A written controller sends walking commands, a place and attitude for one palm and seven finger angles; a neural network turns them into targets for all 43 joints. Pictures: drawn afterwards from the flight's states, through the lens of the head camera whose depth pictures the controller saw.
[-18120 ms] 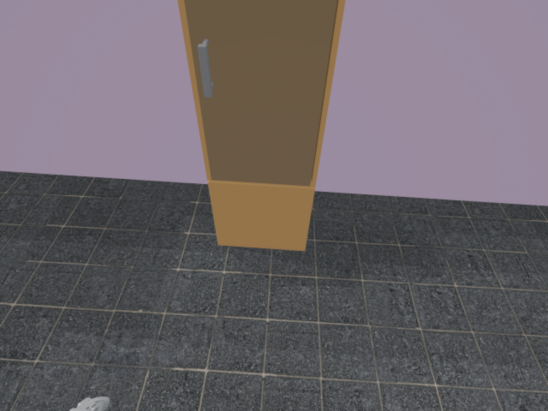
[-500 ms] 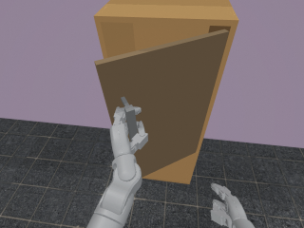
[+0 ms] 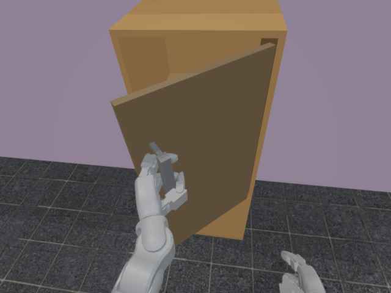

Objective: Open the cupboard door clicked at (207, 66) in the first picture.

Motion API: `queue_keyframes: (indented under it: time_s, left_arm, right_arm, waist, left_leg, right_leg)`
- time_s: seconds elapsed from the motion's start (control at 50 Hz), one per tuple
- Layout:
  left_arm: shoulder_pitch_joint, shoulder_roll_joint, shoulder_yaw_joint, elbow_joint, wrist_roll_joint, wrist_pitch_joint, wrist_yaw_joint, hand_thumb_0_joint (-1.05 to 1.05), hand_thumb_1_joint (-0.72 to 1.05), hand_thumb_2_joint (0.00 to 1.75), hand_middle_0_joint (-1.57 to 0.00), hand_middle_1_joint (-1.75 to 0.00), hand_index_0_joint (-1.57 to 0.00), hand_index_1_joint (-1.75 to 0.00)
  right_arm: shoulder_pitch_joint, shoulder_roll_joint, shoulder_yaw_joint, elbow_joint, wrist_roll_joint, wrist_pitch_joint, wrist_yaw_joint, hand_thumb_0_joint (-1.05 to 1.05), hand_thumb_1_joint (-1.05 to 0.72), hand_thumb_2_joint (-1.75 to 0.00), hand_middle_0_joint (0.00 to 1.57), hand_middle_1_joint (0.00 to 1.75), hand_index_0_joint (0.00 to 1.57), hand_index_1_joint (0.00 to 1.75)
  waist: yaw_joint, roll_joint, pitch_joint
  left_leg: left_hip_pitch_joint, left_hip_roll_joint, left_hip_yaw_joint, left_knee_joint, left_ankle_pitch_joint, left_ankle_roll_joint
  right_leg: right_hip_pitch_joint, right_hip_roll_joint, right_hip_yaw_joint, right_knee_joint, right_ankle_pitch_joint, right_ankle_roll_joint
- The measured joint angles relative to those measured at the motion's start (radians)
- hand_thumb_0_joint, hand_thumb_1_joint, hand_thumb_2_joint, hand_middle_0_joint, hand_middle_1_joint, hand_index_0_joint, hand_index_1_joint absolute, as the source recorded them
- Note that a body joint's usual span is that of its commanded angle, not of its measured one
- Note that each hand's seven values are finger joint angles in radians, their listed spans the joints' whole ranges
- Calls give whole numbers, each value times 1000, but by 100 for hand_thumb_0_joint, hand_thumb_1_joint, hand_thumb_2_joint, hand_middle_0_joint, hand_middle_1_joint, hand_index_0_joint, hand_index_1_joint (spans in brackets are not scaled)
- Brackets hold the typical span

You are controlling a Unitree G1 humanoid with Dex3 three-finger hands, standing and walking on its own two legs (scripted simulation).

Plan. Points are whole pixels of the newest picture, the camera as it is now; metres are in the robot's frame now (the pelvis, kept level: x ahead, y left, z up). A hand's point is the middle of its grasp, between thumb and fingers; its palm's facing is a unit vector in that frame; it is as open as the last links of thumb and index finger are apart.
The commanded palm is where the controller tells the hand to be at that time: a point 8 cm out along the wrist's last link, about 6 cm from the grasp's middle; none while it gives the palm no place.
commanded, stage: open thumb and fingers to let go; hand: left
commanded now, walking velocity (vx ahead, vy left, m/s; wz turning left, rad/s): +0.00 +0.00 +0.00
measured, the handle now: (163, 172) +0.33 +0.08 +0.10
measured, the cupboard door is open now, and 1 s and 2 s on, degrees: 43 46 46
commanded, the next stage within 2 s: slide the hand sideways off the handle in 0.66 s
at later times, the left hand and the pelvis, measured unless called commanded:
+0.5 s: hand (179, 190) +0.29 +0.05 +0.10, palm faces +0.23 -0.97 -0.02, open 14.0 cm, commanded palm +0.25 +0.09 +0.10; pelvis +0.01 +0.00 +0.00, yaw +0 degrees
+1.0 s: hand (175, 212) +0.24 +0.05 +0.10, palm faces -0.25 -0.97 +0.02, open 16.2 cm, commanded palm +0.23 +0.10 +0.10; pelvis -0.01 +0.04 +0.00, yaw -2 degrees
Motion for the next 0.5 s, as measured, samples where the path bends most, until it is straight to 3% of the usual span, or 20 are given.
queue_keyframes:
  time_s: [0.12, 0.36, 0.5]
  left_arm:
    - [17, 2, 4, -1, 14, -34, -10, 1, 39, 69, -35, -130, -38, -130]
    - [48, 11, -8, -8, 7, -64, -34, 1, -27, 40, -31, -121, -33, -121]
    - [39, 14, -21, -1, 5, -66, -37, 0, -44, 33, -27, -102, -31, -101]
  right_arm:
    - [3, 4, -6, -24, 5, -15, -6, 1, -91, -90, 20, 30, 20, 30]
    - [8, 16, 6, -36, 9, -15, -13, 1, -90, -90, 20, 30, 20, 30]
    - [5, 16, 8, -33, 9, -11, -17, 1, -90, -90, 20, 30, 20, 30]
  waist:
    - [3, 0, -2]
    - [7, 1, -6]
    - [6, -2, 0]
  left_leg:
    - [-7, -6, -6, -11, 2, -4]
    - [4, -11, -7, -13, -6, -2]
    - [8, -12, -6, -12, -7, 0]
  right_leg:
    - [-13, -4, -2, 6, -6, -3]
    - [-5, -7, 5, 7, -15, 1]
    - [1, -8, 8, 2, -11, 8]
